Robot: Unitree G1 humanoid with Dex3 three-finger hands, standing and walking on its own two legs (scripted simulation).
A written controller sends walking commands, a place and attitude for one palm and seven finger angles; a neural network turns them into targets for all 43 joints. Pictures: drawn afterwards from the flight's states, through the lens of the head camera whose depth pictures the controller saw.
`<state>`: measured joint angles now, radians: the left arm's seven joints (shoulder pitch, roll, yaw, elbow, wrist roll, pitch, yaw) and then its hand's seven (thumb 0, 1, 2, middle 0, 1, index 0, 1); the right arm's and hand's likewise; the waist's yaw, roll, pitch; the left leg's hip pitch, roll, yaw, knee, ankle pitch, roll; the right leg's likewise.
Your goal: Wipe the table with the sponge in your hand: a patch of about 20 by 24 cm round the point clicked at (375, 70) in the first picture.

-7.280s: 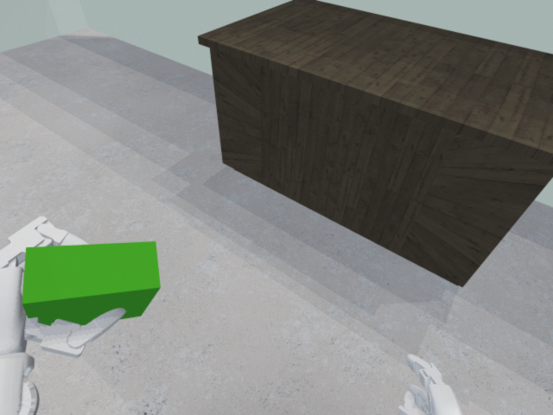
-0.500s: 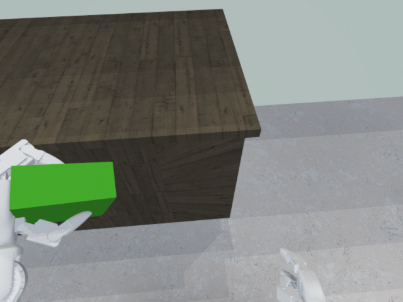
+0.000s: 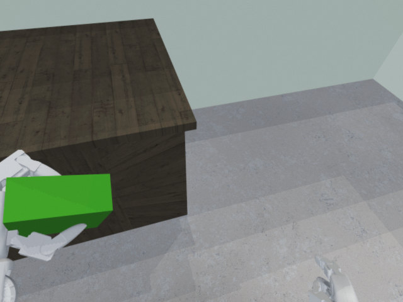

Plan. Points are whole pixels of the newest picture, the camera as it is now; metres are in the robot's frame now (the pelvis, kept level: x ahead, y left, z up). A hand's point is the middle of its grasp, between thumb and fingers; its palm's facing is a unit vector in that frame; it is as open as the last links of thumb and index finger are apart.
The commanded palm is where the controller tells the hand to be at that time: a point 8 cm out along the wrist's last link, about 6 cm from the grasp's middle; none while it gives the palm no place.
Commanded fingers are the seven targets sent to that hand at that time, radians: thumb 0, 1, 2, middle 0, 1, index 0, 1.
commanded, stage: take the last steps up to it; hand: left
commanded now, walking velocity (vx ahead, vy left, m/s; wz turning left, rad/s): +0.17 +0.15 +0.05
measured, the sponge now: (75, 205) +0.22 +0.21 +0.15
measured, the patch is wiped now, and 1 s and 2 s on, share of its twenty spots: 0.00 0.00 0.00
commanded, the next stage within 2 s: come to a stop and stand still in 1.06 s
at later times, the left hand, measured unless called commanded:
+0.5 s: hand (12, 223) +0.19 +0.27 +0.16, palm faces +0.34 -0.81 -0.48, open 9.8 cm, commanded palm +0.13 +0.32 +0.18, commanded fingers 0.00 0.10 1.30 -1.20 -1.60 -1.20 -1.60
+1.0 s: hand (3, 181) +0.25 +0.32 +0.16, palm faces +0.33 -0.80 -0.50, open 9.8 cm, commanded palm +0.19 +0.37 +0.18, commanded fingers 0.00 0.10 1.30 -1.20 -1.60 -1.20 -1.60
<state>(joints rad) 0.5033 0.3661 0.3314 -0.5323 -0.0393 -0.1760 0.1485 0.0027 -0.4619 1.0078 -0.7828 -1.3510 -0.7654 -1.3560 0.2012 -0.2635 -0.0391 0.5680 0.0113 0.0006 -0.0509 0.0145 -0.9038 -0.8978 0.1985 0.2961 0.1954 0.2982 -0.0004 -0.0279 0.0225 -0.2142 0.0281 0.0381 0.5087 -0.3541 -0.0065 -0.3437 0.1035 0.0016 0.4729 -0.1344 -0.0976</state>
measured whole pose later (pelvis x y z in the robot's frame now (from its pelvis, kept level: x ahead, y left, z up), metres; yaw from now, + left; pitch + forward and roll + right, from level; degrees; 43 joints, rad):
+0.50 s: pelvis -0.02 +0.03 +0.01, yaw +2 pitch +0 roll +2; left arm 0.53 0.38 0.33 -0.49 0.00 -0.23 0.14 0.00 -0.46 1.01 -0.78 -1.35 -0.77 -1.36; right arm 0.25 -0.24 -0.02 0.63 -0.01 -0.06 -0.05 0.02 -0.90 -0.90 0.20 0.30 0.20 0.30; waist -0.01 -0.02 0.06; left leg -0.26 0.02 0.07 0.54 -0.35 0.01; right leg -0.30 -0.04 -0.01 0.47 -0.17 -0.01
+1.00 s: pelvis +0.03 +0.08 +0.01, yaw +1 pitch +0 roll +2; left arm 0.51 0.38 0.36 -0.47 -0.01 -0.27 0.13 0.00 -0.46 1.01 -0.78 -1.35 -0.77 -1.35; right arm 0.18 -0.20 -0.02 0.63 0.00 -0.06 -0.03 0.01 -0.90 -0.90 0.20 0.30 0.20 0.30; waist -0.02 -0.01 0.09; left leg -0.44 0.06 0.05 0.91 -0.36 -0.02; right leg -0.24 -0.07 -0.12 0.52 -0.28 -0.02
